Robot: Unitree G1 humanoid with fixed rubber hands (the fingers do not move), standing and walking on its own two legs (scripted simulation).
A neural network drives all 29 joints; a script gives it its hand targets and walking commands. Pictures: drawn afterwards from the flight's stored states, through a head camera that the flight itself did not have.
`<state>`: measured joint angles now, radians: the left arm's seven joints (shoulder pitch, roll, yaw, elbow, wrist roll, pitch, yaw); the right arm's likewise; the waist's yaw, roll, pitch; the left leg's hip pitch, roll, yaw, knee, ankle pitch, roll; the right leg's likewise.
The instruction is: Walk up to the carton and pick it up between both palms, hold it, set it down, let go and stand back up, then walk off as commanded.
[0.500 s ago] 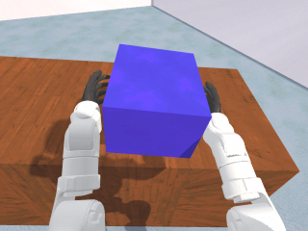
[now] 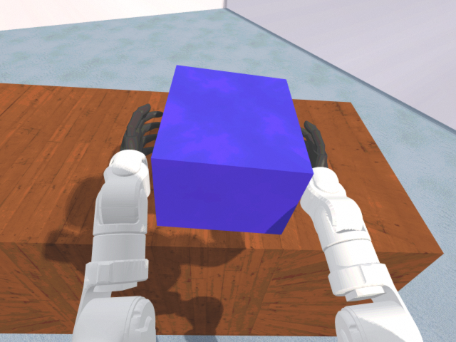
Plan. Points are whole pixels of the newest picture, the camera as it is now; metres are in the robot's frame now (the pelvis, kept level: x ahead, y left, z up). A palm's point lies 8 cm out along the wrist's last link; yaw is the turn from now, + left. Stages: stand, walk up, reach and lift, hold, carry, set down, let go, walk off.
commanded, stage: hold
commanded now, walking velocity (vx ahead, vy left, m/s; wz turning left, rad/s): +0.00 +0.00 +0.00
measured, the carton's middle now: (226, 146) +0.39 +0.00 +0.16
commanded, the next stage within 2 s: none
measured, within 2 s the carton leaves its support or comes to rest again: neither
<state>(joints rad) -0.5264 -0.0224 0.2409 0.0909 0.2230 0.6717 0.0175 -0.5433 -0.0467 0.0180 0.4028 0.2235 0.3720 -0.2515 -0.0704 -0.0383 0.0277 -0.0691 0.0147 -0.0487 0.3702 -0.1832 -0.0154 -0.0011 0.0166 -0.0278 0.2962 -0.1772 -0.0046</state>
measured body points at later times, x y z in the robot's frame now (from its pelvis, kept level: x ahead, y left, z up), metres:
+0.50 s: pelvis +0.00 +0.00 +0.00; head -0.04 +0.02 +0.45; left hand +0.37 +0.16 +0.17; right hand +0.36 -0.15 +0.15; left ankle +0.02 +0.13 -0.75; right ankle +0.00 -0.12 -0.75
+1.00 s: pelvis +0.00 +0.00 +0.00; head -0.04 +0.02 +0.45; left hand +0.37 +0.15 +0.17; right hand +0.36 -0.15 +0.15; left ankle +0.02 +0.13 -0.75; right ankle +0.00 -0.11 -0.75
